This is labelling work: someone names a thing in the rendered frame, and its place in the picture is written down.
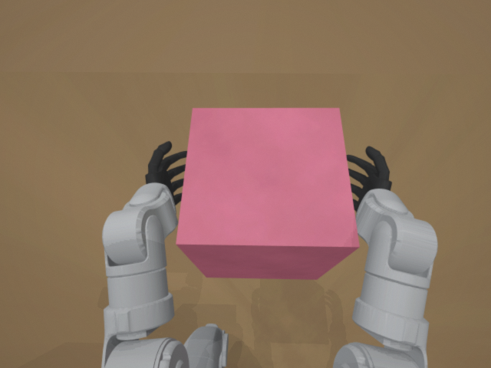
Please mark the left robot forearm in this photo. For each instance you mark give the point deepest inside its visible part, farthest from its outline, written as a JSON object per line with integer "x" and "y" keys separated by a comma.
{"x": 135, "y": 261}

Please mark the robot left hand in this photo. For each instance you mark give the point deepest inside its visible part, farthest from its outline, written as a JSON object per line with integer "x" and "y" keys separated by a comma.
{"x": 157, "y": 169}

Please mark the right robot upper arm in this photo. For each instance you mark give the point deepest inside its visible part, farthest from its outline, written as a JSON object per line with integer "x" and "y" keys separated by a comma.
{"x": 361, "y": 355}

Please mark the right robot forearm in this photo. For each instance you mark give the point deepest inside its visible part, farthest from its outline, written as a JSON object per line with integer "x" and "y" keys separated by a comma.
{"x": 398, "y": 271}

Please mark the robot right hand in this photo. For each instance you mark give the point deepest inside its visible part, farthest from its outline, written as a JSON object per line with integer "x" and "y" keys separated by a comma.
{"x": 378, "y": 175}

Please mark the left robot upper arm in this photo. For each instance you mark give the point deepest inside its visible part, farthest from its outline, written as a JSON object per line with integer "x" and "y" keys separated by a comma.
{"x": 152, "y": 353}

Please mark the left robot thigh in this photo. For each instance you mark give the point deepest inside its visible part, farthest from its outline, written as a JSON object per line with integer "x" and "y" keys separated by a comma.
{"x": 207, "y": 347}

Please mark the carton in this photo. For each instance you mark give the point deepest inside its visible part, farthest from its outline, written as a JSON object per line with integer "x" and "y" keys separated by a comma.
{"x": 266, "y": 193}

